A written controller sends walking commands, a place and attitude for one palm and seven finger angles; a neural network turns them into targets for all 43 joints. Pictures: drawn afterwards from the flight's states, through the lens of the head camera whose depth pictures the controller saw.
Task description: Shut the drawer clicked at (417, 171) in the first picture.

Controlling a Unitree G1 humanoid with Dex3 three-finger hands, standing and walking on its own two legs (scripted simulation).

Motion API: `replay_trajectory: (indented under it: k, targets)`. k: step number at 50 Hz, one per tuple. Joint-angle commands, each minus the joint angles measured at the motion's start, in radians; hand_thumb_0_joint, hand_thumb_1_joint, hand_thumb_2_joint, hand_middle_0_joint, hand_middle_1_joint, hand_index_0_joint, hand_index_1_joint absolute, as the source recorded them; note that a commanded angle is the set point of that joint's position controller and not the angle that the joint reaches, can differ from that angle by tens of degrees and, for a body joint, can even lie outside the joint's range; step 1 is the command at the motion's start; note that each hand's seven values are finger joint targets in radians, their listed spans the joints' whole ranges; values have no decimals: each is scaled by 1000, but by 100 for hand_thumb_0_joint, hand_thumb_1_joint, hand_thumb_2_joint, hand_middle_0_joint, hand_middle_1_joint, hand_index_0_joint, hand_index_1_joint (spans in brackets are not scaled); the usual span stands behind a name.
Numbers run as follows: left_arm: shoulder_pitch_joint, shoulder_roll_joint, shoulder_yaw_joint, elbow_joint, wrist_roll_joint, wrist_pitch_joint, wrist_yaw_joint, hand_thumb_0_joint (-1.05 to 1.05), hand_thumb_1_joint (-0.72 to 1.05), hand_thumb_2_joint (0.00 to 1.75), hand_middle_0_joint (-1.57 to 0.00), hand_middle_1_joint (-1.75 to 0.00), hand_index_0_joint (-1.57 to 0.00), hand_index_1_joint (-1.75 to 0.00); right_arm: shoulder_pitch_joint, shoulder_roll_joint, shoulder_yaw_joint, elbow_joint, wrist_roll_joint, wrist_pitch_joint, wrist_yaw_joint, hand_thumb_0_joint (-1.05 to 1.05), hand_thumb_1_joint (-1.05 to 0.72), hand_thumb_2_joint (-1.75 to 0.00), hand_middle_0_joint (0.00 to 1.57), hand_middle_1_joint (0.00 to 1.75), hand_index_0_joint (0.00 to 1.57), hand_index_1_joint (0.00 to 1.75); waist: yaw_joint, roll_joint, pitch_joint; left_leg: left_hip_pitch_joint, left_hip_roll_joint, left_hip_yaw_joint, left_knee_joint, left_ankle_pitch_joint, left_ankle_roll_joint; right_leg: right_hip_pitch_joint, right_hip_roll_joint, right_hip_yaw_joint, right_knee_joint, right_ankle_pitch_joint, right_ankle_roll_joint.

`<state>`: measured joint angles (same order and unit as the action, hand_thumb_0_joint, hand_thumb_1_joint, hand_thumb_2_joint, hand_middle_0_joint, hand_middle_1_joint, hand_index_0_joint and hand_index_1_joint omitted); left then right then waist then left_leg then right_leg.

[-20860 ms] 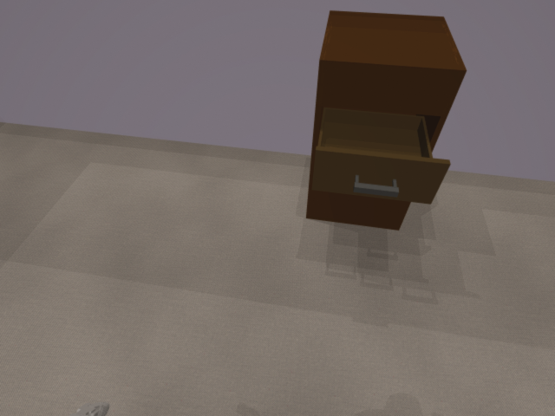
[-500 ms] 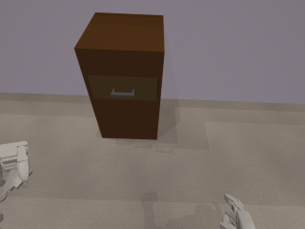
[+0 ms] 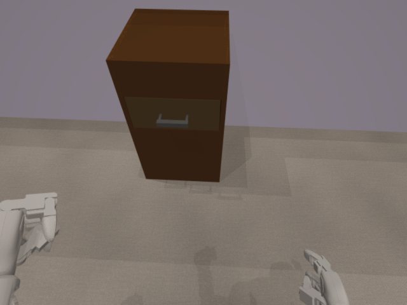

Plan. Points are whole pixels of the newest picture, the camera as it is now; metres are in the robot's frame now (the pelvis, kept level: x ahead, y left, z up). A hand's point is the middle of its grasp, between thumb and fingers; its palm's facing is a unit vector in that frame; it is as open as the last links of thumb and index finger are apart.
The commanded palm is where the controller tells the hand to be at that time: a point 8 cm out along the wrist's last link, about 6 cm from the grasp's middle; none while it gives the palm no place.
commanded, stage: let the arm hang, fingers relaxed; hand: left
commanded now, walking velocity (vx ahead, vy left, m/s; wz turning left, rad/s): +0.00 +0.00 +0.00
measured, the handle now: (173, 120) +0.82 +0.19 -0.25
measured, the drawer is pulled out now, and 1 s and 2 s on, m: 0.00 0.00 0.00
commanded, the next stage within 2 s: look to check the result in 1.06 s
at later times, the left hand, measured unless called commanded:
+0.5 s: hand out of the picture -0.05 +0.21 -0.17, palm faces -0.01 -0.97 -0.25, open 4.9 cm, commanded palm none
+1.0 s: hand out of the picture -0.01 +0.17 -0.17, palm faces +0.01 -0.98 -0.20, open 7.3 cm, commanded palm none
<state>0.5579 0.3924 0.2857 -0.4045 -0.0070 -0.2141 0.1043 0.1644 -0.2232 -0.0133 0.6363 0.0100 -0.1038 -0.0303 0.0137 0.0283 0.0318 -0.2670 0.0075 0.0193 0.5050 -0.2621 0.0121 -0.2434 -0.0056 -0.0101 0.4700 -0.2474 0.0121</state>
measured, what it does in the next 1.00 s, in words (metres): stands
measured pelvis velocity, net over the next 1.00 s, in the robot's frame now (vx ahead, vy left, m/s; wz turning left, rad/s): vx -0.01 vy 0.00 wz -0.02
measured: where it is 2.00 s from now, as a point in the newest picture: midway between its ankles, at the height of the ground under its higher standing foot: outside the picture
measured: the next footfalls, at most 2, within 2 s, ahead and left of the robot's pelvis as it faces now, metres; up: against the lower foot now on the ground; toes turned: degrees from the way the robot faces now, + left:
none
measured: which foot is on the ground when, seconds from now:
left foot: down 0.00-1.00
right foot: down 0.00-1.00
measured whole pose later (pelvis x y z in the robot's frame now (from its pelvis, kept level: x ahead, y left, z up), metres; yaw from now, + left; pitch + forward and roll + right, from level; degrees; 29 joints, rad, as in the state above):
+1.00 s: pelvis -0.01 +0.00 +0.00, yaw -1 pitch -1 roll +0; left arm 0.28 0.13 0.01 1.12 0.02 0.00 0.04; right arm 0.32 -0.12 -0.02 1.12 -0.02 -0.01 -0.04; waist -0.01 0.02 0.04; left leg -0.19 0.00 0.04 0.44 -0.22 0.01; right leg -0.20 -0.01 0.01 0.45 -0.23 0.01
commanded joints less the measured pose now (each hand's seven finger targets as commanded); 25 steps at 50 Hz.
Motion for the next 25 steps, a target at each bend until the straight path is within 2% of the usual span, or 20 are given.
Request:
replay_trajectory:
  k: [1, 2, 3, 4, 5, 7, 8, 11, 12, 13, 14, 16, 17, 18, 22, 25]
  targets:
    - [-120, -38, -191, 600, 45, 182, -104, 0, 90, 90, -128, -147, -128, -147, 23, -148, -53, 39, -16, 31, 46, 0, -90, -90, 20, 30, 20, 30, -34, -113, -134, 20, 70, -63, 50, 211, 29, -46, -106, 61, 45, 244, -47]
    - [-159, -34, -202, 655, 49, 185, -103, 0, 90, 90, -124, -143, -124, -143, 30, -138, -48, 39, -24, 43, 43, 0, -90, -90, 20, 30, 20, 30, -35, -218, -140, 15, 67, -73, 55, 201, 32, -28, -104, 72, 42, 257, -51]
    - [-196, -27, -204, 714, 47, 190, -101, 0, 90, 90, -120, -138, -120, -138, 31, -148, -45, 44, -28, 53, 39, 0, -90, -90, 20, 30, 20, 30, -34, -263, -127, 7, 56, -73, 56, 206, 35, -16, -115, 75, 37, 285, -55]
    - [-224, -18, -206, 782, 46, 195, -99, 0, 90, 90, -116, -134, -116, -134, 24, -156, -46, 55, -33, 62, 36, 0, -90, -90, 20, 30, 20, 30, -32, -258, -125, 18, 53, -75, 44, 222, 36, -6, -117, 82, 38, 309, -58]
    - [-250, -13, -211, 851, 44, 202, -95, 0, 90, 90, -112, -130, -112, -130, 17, -160, -45, 73, -37, 71, 33, 0, -90, -90, 20, 30, 20, 30, -28, -224, -115, 27, 55, -81, 24, 238, 37, 0, -111, 80, 39, 299, -55]
    - [-279, -20, -226, 981, 38, 218, -88, 0, 90, 90, -104, -121, -104, -121, 1, -150, -31, 114, -40, 83, 30, 0, -90, -90, 20, 30, 20, 30, -15, -53, -69, 11, 73, -108, -52, 250, 39, 6, -80, 69, 32, 171, -38]
    - [-284, -29, -234, 1047, 35, 222, -86, 0, 90, 90, -100, -117, -100, -117, -3, -136, -22, 143, -39, 88, 28, 0, -90, -90, 20, 30, 20, 30, -9, -2, -54, 0, 80, -111, -81, 228, 40, 20, -69, 67, 15, 111, -33]
    - [-277, -39, -246, 1208, 28, 221, -86, 0, 90, 90, -88, -104, -88, -104, 14, -116, -11, 217, -33, 94, 20, 0, -90, -90, 20, 30, 20, 30, -6, 80, -30, 4, 74, -101, -121, 113, 30, 36, -67, 82, -46, 45, -39]
    - [-269, -39, -246, 1243, 27, 218, -84, 0, 90, 90, -84, -99, -84, -99, 36, -111, -12, 237, -31, 98, 16, 0, -90, -90, 20, 30, 20, 30, -6, 70, -34, 11, 79, -107, -127, 98, 29, 43, -64, 79, -60, 36, -41]
    - [-260, -58, -246, 1281, 24, 217, -84, 0, 90, 90, -80, -95, -80, -95, 51, -101, -13, 261, -33, 98, 13, 0, -90, -90, 20, 30, 20, 30, -6, 125, -43, 20, 82, -104, -138, 78, 30, 50, -66, 78, -71, 37, -44]
    - [-257, -57, -248, 1311, 24, 216, -85, 0, 90, 90, -76, -91, -76, -91, 66, -92, -11, 280, -31, 97, 11, 0, -90, -90, 20, 30, 20, 30, -7, 137, -46, 23, 80, -106, -147, 66, 31, 61, -66, 76, -79, 44, -46]
    - [-250, -67, -250, 1361, 23, 212, -86, 0, 90, 90, -68, -82, -68, -82, 97, -83, -13, 313, -29, 97, 7, 0, -90, -90, 20, 30, 20, 30, -9, 109, -49, 35, 84, -103, -153, 58, 31, 67, -69, 70, -95, 55, -49]
    - [-249, -63, -251, 1379, 23, 209, -85, 0, 90, 90, -64, -78, -64, -78, 115, -87, -17, 324, -25, 98, 5, 0, -90, -90, 20, 30, 20, 30, -10, 45, -39, 51, 87, -106, -142, 94, 32, 60, -71, 68, -100, 75, -48]
    - [-249, -72, -257, 1400, 21, 209, -85, 0, 90, 90, -60, -73, -60, -73, 135, -81, -18, 341, -24, 97, 3, 0, -90, -90, 20, 30, 20, 30, -15, 25, -37, 65, 89, -103, -145, 99, 33, 54, -76, 66, -107, 72, -48]
    - [-225, -86, -265, 1461, 20, 208, -80, 0, 90, 90, -44, -56, -44, -56, 179, -66, -19, 392, -20, 100, -1, 0, -90, -90, 20, 30, 20, 30, -17, 7, 3, 68, 89, -99, -156, 76, 34, 29, -76, 66, -123, 45, -50]
    - [-215, -101, -268, 1490, 18, 207, -76, 0, 90, 90, -32, -43, -32, -43, 208, -50, -18, 423, -21, 98, -3, 0, -90, -90, 20, 30, 20, 30, -19, -17, 8, 74, 89, -99, -166, 73, 34, 28, -77, 63, -124, 38, -49]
